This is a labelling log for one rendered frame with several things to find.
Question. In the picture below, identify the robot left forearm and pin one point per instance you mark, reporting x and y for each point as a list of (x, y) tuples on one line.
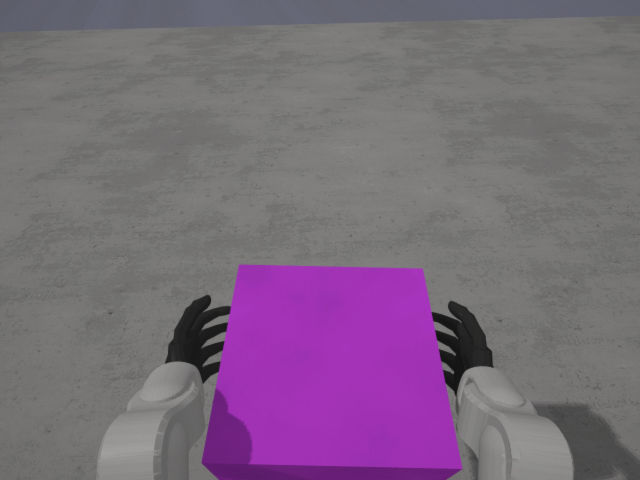
[(164, 419)]

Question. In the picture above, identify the robot right forearm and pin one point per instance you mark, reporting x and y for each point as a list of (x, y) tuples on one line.
[(502, 428)]

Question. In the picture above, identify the robot left hand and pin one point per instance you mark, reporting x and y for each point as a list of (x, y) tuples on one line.
[(189, 337)]

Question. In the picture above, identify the robot right hand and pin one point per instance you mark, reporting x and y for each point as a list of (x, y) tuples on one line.
[(470, 348)]

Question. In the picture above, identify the carton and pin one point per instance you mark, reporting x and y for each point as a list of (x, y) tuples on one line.
[(331, 373)]

